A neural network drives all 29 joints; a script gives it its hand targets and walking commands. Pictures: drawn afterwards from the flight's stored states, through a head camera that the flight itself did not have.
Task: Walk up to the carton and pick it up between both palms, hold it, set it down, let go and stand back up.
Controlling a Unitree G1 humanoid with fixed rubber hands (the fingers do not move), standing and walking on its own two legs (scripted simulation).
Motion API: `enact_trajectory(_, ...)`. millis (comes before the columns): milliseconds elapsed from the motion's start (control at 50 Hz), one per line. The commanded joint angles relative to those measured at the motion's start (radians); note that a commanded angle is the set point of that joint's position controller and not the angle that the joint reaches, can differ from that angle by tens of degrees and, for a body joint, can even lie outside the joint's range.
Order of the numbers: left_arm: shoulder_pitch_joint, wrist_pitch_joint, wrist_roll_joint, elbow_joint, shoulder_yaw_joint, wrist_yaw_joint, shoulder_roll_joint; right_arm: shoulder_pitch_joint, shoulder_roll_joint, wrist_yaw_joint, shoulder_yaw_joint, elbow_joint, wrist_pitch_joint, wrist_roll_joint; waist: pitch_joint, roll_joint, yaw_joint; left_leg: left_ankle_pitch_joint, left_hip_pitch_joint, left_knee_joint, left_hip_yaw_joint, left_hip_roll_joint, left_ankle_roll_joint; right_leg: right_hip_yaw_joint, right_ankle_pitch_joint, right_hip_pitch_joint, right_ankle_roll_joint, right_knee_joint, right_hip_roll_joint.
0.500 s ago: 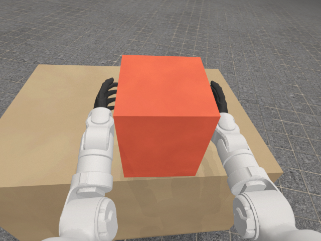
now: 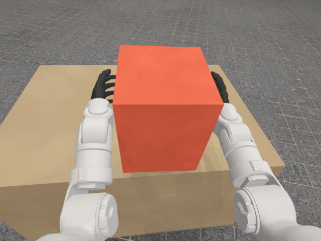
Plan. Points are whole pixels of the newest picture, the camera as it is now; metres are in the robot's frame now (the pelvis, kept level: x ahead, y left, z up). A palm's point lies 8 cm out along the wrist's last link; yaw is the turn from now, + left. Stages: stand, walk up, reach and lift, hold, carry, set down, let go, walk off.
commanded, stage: reach and lift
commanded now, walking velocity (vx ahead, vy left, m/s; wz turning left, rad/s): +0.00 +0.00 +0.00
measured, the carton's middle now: (160, 111) +0.39 +0.00 +0.14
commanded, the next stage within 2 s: hold in 0.70 s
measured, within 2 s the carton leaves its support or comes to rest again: neither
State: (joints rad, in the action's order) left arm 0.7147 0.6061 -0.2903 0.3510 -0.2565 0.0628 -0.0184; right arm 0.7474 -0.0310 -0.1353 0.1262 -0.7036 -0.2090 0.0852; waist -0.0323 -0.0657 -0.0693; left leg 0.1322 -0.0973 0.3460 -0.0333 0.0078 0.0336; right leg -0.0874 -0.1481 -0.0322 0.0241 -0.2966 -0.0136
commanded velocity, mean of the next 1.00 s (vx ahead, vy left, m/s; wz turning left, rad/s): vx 0.00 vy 0.00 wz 0.00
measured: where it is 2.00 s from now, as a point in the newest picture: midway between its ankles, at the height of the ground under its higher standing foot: outside the picture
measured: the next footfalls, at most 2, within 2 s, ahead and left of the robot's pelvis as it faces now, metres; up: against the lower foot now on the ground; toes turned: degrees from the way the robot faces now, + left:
none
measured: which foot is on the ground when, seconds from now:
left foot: down 0.00-1.00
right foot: down 0.00-1.00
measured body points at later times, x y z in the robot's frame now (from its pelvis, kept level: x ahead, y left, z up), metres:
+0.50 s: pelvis +0.01 +0.00 +0.00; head -0.03 +0.02 +0.45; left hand +0.41 +0.14 +0.19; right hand +0.40 -0.16 +0.19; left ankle +0.04 +0.10 -0.75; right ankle +0.02 -0.10 -0.75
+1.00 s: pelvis +0.01 +0.00 +0.00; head -0.04 +0.02 +0.45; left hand +0.39 +0.14 +0.20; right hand +0.39 -0.15 +0.21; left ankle +0.04 +0.10 -0.75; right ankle +0.02 -0.10 -0.75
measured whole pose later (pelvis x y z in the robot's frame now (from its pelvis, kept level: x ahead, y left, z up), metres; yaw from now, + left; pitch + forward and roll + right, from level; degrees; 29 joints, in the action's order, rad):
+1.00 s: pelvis +0.01 +0.00 +0.00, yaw +0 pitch -8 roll -1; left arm 0.68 0.72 -0.29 0.21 -0.26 0.04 -0.01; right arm 0.75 -0.07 -0.19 0.02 -0.58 -0.32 0.20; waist -0.02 -0.05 -0.09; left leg 0.15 -0.07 0.36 -0.02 0.00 0.03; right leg -0.09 -0.16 0.01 0.03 -0.29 -0.02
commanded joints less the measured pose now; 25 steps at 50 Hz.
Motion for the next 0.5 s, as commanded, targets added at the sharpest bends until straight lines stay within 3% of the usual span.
enact_trajectory(0, 0.636, -0.054, 0.127, -0.135, 0.402, -0.164, -0.573, 0.805, 0.546, 0.093, -0.318, 0.301, 0.069, 0.063, 0.489, 0.092, -0.015, -0.164, 0.240, -0.023, 0.022, 0.003, -0.036, -0.004, 0.149, 0.036, -0.066, 0.038, -0.025)
enact_trajectory(200, 0.677, -0.050, 0.149, -0.190, 0.430, -0.167, -0.578, 0.842, 0.572, 0.078, -0.360, 0.372, 0.054, 0.097, 0.527, 0.092, -0.021, -0.199, 0.245, -0.005, 0.025, 0.015, -0.039, 0.001, 0.204, 0.052, -0.072, 0.029, -0.028)
enact_trajectory(340, 0.681, -0.036, 0.144, -0.195, 0.413, -0.179, -0.562, 0.825, 0.572, 0.066, -0.367, 0.354, 0.027, 0.110, 0.497, 0.082, -0.025, -0.179, 0.219, -0.016, 0.024, 0.018, -0.033, 0.006, 0.211, 0.072, -0.078, 0.029, -0.024)
enact_trajectory(480, 0.661, -0.030, 0.152, -0.228, 0.429, -0.183, -0.562, 0.820, 0.574, 0.052, -0.408, 0.417, 0.016, 0.142, 0.534, 0.081, -0.028, -0.258, 0.238, 0.004, 0.034, 0.023, -0.045, 0.008, 0.292, 0.105, -0.081, 0.020, -0.033)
